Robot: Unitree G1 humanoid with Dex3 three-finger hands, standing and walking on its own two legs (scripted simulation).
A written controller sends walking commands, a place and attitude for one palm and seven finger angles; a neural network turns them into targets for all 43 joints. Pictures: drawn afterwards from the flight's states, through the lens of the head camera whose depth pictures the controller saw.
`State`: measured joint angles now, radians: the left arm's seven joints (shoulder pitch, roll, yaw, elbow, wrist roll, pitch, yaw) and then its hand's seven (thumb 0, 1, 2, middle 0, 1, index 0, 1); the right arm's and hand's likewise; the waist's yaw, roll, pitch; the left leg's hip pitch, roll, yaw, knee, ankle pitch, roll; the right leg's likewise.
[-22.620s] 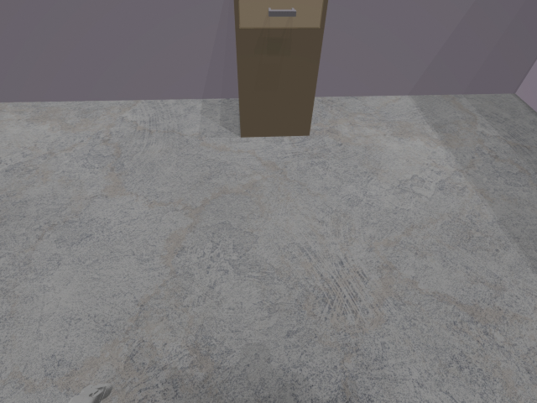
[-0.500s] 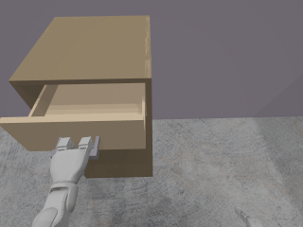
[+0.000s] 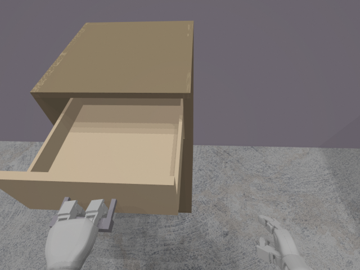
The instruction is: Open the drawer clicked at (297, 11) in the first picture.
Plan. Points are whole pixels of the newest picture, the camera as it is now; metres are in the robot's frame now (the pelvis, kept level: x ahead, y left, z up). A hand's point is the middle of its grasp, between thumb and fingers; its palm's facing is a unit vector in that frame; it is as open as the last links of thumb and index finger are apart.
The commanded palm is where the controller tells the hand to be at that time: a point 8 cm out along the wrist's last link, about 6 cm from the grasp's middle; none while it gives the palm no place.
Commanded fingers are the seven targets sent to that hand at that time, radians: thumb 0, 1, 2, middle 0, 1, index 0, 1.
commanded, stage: pull the drawer open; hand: left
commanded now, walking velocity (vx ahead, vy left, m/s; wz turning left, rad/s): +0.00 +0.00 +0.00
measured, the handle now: (86, 213) +0.23 +0.24 +0.01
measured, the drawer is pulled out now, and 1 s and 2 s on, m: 0.25 0.30 0.30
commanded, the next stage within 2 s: open the thumb to release the handle in 0.52 s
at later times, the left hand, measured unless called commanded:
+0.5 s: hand out of the picture +0.12 +0.22 -0.01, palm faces -0.07 -0.10 -0.99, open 5.7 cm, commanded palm +0.07 +0.23 +0.04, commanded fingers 0.00 0.90 0.90 -0.40 -1.35 -0.40 -1.35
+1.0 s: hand (72, 269) +0.12 +0.23 -0.01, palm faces -0.02 -0.08 -1.00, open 9.6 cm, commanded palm +0.09 +0.23 +0.04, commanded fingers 0.00 -0.50 0.30 -0.30 -1.20 -0.30 -1.20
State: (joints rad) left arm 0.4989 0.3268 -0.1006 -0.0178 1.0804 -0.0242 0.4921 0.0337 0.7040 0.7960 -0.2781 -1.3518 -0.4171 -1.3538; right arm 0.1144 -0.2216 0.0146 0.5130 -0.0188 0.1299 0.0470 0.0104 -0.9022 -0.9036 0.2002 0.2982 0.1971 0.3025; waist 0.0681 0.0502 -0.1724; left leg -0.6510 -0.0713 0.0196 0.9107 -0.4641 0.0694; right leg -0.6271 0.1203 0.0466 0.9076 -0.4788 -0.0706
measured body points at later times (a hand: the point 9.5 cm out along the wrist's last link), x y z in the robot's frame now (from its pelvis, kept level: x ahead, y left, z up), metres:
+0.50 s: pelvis -0.01 -0.02 -0.02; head +0.03 -0.05 +0.43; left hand +0.12 +0.22 +0.05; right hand +0.20 -0.24 -0.11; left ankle -0.01 +0.08 -0.69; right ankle -0.02 -0.08 -0.69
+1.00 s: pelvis -0.01 -0.03 -0.02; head +0.03 -0.05 +0.43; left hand +0.12 +0.23 +0.05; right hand +0.20 -0.23 -0.12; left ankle -0.01 +0.08 -0.69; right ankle -0.02 -0.08 -0.69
